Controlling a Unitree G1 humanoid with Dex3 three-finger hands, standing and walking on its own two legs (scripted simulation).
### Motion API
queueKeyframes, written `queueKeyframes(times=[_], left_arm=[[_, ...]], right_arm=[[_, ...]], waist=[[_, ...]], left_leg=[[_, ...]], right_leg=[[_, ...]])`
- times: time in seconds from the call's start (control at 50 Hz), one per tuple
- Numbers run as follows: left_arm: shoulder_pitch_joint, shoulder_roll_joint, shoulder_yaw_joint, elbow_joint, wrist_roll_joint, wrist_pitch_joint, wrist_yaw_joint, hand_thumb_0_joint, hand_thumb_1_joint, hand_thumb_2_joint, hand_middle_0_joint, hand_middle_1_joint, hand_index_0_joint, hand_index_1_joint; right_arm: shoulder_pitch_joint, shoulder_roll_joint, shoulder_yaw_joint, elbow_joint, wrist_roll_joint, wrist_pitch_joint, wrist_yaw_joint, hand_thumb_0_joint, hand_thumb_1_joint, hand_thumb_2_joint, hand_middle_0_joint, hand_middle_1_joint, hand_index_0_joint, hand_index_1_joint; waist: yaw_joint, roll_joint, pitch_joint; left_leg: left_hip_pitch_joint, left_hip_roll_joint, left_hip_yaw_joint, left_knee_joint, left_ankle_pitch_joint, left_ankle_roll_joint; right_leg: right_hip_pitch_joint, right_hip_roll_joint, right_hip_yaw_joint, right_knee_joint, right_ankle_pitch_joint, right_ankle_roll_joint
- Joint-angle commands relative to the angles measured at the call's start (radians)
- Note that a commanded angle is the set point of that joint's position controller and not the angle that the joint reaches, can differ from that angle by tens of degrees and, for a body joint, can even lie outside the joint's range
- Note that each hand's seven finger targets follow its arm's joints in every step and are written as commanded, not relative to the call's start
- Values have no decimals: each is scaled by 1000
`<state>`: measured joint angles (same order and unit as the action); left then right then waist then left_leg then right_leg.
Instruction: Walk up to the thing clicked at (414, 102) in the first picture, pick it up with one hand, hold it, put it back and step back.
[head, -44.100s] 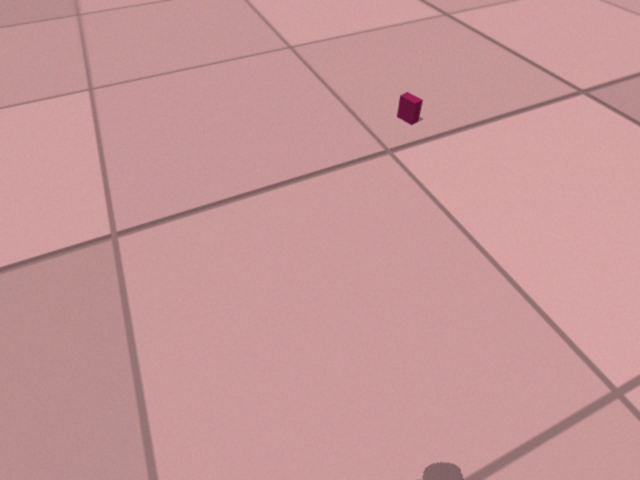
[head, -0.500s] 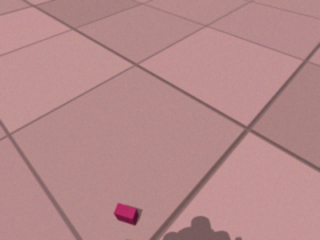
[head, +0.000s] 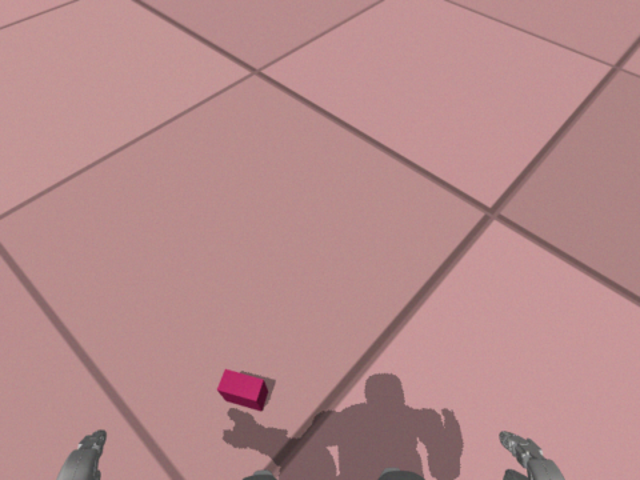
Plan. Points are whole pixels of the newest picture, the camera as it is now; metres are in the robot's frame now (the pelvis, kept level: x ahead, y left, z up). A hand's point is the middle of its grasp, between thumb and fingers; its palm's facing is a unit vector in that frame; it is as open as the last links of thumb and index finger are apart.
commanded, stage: go down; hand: left
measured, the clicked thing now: (244, 390) +0.40 +0.21 -0.68
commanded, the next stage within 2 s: none
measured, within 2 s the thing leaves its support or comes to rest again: neither
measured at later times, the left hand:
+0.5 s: hand out of the picture +0.15 +0.28 -0.16, palm faces +0.07 -0.95 -0.31, open 17.5 cm
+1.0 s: hand (118, 467) +0.18 +0.32 -0.22, palm faces +0.15 -0.95 -0.26, open 17.4 cm
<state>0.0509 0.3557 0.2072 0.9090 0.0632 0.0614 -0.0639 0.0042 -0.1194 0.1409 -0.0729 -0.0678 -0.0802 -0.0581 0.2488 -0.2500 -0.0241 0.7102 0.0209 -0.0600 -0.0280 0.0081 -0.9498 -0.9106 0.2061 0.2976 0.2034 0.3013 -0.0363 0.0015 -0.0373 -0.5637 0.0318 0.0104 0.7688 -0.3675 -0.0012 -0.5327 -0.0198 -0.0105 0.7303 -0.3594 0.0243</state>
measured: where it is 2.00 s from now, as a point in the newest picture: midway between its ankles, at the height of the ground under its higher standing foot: outside the picture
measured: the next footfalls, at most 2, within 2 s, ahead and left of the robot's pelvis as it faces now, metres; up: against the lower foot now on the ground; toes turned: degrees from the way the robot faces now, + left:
none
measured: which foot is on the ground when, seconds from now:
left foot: down 0.00-1.00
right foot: down 0.00-1.00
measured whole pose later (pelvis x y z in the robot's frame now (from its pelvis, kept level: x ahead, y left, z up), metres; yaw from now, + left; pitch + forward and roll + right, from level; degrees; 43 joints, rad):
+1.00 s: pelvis -0.04 +0.00 -0.13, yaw +0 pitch +24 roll -3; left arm 0.09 0.46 0.40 0.57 -0.07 -0.04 -0.23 -0.01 -0.54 0.03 -0.08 -0.03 -0.08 -0.04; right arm 0.20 -0.27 0.00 0.54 0.00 -0.22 -0.06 0.01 -0.92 -0.90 0.21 0.30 0.20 0.30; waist -0.04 -0.02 -0.16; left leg -1.29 0.03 -0.05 1.46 -0.59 0.00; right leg -1.23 -0.02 -0.04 1.41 -0.60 0.03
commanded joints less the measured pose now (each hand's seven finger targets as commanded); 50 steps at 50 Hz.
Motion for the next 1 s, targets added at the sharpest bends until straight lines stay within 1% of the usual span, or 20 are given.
queueKeyframes(times=[0.0, 0.02, 0.04, 0.06, 0.1, 0.16, 0.26, 0.42, 0.46, 0.62, 0.68, 0.7, 0.72, 0.74, 0.76, 0.8, 0.82, 0.88, 0.92, 0.98], left_arm=[[-33, 174, 47, -268, -13, -19, -2, 0, -580, 4, -82, -49, -81, -50], [-21, 157, 36, -308, -13, -19, -7, 0, -611, 0, -91, -42, -86, -45], [61, 169, 69, -267, -14, -8, -6, 0, -592, 0, -86, -25, -79, -30], [3, 211, 82, -390, -15, -14, -3, 0, -611, 0, -87, -39, -81, -44], [96, 175, 67, -364, -11, 10, -2, 0, -601, 0, -87, -25, -77, -33], [150, 214, 104, -461, -12, 41, 1, 0, -611, 16, -85, -43, -76, -52], [199, 204, 103, -553, -20, 107, 1, 0, -562, 15, -77, -16, -65, -27], [281, 163, 95, -642, -42, 136, -18, 0, -575, 14, -77, -26, -67, -35], [295, 176, 114, -660, -46, 131, -19, 0, -583, 16, -74, -26, -65, -34], [369, 180, 149, -725, -64, 131, -22, 0, -564, 19, -73, -28, -65, -35], [335, 186, 161, -782, -70, 121, -17, 0, -545, 24, -71, -23, -63, -32], [381, 179, 169, -685, -71, 126, -21, 0, -532, 15, -72, -11, -63, -19], [377, 180, 172, -719, -77, 117, -25, 0, -526, 25, -69, -19, -61, -27], [256, 205, 166, -797, -76, 96, -28, 0, -528, 11, -71, -11, -63, -18], [274, 207, 186, -689, -75, 92, -29, 0, -514, 14, -72, -12, -63, -21], [103, 243, 200, -709, -89, 34, -42, 0, -543, 30, -69, -27, -61, -35], [82, 230, 199, -613, -96, 7, -56, 0, -545, 24, -74, -29, -68, -36], [-47, 331, 274, -557, -125, -119, -117, 0, -559, 32, -78, -37, -68, -47], [-56, 348, 295, -490, -149, -193, -168, 0, -603, 44, -82, -52, -72, -62], [-124, 443, 359, -474, -169, -274, -230, 0, -611, 28, -76, -48, -69, -53]], right_arm=[[-4, -165, -68, -152, -3, -66, -13, 0, -891, -893, 200, 300, 200, 300], [-10, -161, -67, -174, -5, -76, -15, 0, -889, -893, 200, 300, 200, 300], [5, -168, -70, -169, -5, -82, -19, 0, -884, -892, 200, 300, 200, 300], [-9, -166, -72, -186, -6, -86, -22, 0, -889, -893, 200, 300, 200, 300], [-6, -161, -68, -195, -6, -90, -27, 0, -890, -894, 200, 300, 200, 300], [-6, -165, -68, -214, -7, -95, -33, 0, -895, -895, 200, 300, 200, 300], [-10, -153, -57, -237, -6, -102, -44, 0, -886, -894, 200, 300, 200, 300], [9, -142, -54, -269, -15, -124, -47, 0, -875, -891, 200, 300, 200, 300], [7, -143, -56, -274, -17, -132, -44, 0, -891, -895, 200, 300, 200, 300], [-3, -144, -60, -305, -19, -135, -40, 0, -901, -898, 200, 300, 200, 300], [-26, -135, -55, -337, -18, -139, -39, 0, -906, -899, 200, 300, 200, 300], [-19, -140, -54, -313, -19, -138, -38, 0, -913, -900, 200, 300, 200, 300], [-12, -141, -55, -320, -18, -140, -37, 0, -906, -899, 200, 300, 200, 300], [-41, -139, -53, -343, -18, -146, -39, 0, -913, -900, 200, 300, 200, 300], [-17, -145, -56, -315, -19, -147, -41, 0, -916, -902, 200, 300, 200, 300], [-46, -144, -46, -328, -17, -164, -45, 0, -913, -901, 200, 300, 200, 300], [-39, -150, -46, -301, -20, -173, -46, 0, -923, -903, 200, 300, 200, 300], [-44, -171, -54, -282, -21, -204, -47, 0, -942, -908, 200, 300, 200, 300], [-37, -178, -50, -273, -21, -214, -45, 0, -930, -904, 200, 300, 200, 300], [-27, -206, -51, -248, -19, -215, -46, 0, -906, -897, 200, 299, 200, 299]], waist=[[8, 50, -221], [-1, 54, -236], [2, 52, -254], [13, 70, -276], [2, 48, -265], [20, 81, -286], [5, 79, -262], [-10, 85, -311], [-1, 110, -325], [15, 117, -330], [17, 110, -327], [8, 90, -290], [16, 103, -306], [-3, 108, -303], [-8, 83, -271], [-26, 86, -245], [-45, 57, -229], [-26, 93, -317], [-16, 76, -373], [20, 165, -483]], left_leg=[[60, -18, -17, -34, 175, -1], [53, -14, -25, -11, 190, -2], [53, -11, -25, 10, 237, -4], [45, -12, -26, 29, 239, -4], [28, -11, -27, 52, 250, -2], [7, -9, -34, 74, 259, -5], [-47, -14, -28, 114, 202, 1], [-83, -2, -50, 196, 318, 3], [-89, 3, -59, 203, 331, 0], [-157, 1, -75, 225, 220, -5], [-200, -5, -68, 239, 143, -2], [-228, -1, -79, 232, 91, -3], [-232, 0, -82, 237, 100, -3], [-251, -2, -79, 254, 62, 0], [-277, -3, -71, 266, 16, 4], [-352, -8, -57, 322, -55, 12], [-391, -5, -62, 351, -94, 15], [-483, -10, -62, 451, -157, 19], [-537, -18, -57, 504, -166, 23], [-534, -11, -80, 536, -161, 7]], right_leg=[[-8, 33, -32, 9, 136, -44], [-26, 34, -36, 35, 148, -44], [-30, 34, -37, 60, 181, -44], [-48, 29, -33, 72, 181, -42], [-65, 29, -34, 93, 186, -42], [-71, 27, -34, 117, 186, -42], [-106, 24, -31, 129, 157, -37], [-167, 27, -46, 221, 212, -39], [-194, 28, -50, 249, 194, -41], [-251, 33, -56, 292, 109, -45], [-268, 32, -52, 295, 72, -46], [-293, 33, -56, 302, 28, -44], [-296, 31, -54, 314, 34, -46], [-322, 31, -51, 313, 14, -44], [-347, 31, -47, 318, -19, -43], [-424, 27, -38, 347, -71, -42], [-465, 26, -35, 376, -101, -40], [-572, 18, -21, 486, -156, -42], [-594, 12, -3, 524, -169, -42], [-673, 11, 3, 609, -174, -49]])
